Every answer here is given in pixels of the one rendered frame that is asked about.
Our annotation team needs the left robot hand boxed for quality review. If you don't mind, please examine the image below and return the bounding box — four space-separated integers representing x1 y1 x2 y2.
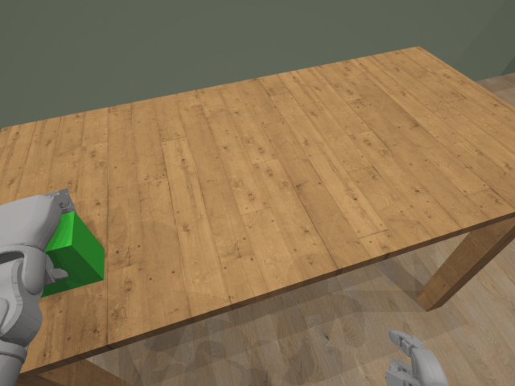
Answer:
0 188 76 286

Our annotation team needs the sponge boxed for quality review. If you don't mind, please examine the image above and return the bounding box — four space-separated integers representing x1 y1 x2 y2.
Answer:
41 211 105 298

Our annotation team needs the robot left forearm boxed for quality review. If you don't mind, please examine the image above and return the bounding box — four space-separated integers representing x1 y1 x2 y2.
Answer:
0 245 47 386

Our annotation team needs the table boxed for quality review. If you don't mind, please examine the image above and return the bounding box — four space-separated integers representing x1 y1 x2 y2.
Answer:
0 46 515 386

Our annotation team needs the right robot hand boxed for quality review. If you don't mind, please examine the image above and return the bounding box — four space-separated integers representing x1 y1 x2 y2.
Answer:
385 330 450 386

